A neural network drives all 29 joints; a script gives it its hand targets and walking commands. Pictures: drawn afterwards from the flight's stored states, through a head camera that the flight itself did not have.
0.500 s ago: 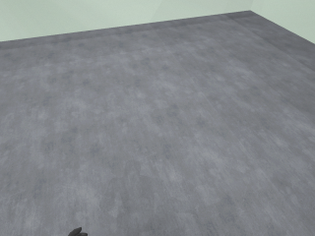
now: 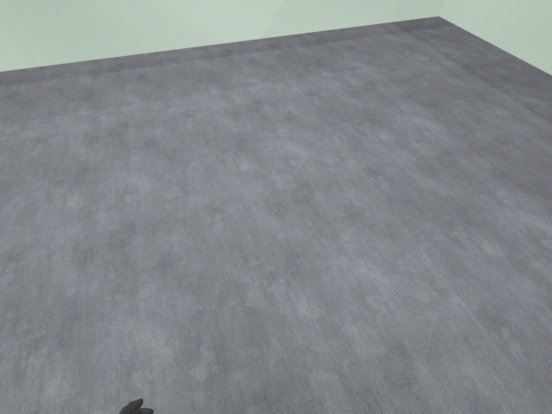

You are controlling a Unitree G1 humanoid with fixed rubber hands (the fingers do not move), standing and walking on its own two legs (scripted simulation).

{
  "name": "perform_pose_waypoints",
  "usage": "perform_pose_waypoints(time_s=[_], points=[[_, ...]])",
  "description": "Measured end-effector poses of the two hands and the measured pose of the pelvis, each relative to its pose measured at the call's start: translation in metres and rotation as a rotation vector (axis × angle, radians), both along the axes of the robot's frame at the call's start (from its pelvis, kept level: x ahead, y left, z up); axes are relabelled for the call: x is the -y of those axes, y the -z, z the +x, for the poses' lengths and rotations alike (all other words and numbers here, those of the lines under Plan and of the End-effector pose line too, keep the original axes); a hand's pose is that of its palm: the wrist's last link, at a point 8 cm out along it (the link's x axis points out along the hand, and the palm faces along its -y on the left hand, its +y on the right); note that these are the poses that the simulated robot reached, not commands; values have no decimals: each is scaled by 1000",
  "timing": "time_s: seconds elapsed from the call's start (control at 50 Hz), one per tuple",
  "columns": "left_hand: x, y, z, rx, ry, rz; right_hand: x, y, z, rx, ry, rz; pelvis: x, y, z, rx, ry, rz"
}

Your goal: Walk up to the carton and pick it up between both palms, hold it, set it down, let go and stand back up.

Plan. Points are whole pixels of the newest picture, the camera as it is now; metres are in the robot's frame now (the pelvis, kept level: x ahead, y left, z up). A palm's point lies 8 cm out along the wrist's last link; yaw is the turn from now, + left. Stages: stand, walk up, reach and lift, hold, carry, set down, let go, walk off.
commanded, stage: stand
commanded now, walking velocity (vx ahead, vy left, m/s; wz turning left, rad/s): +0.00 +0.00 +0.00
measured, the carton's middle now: out of the picture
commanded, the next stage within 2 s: walk up in 0.18 s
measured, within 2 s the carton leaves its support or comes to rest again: neither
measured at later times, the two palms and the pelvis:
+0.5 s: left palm out of the picture +0.10 +0.27 -0.11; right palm out of the picture +0.08 -0.28 -0.11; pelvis +0.00 +0.00 +0.00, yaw +1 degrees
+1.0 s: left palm out of the picture +0.00 +0.46 -0.10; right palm out of the picture +0.12 -0.14 -0.09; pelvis -0.03 +0.13 +0.01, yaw +13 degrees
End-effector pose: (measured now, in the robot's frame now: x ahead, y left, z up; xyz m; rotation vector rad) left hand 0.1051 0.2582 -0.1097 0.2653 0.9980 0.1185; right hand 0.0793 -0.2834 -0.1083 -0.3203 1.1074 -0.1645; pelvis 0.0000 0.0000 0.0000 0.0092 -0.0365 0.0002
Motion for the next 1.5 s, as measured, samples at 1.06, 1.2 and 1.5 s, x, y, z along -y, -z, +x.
perform_pose_waypoints(time_s=[1.06,1.2,1.5], points=[[-211,-7,-110,-173,-286,149,-148,-17,47,-77,-211,-12,-140,-6,-26,-50,-247,-28],[-218,-14,-123,-162,-325,188,-166,-5,66,-45,-263,30,-143,-1,-26,-46,-277,4],[-268,-36,-188,-191,-437,218,-233,4,79,-81,-423,61,-189,-5,-46,-51,-408,-6]])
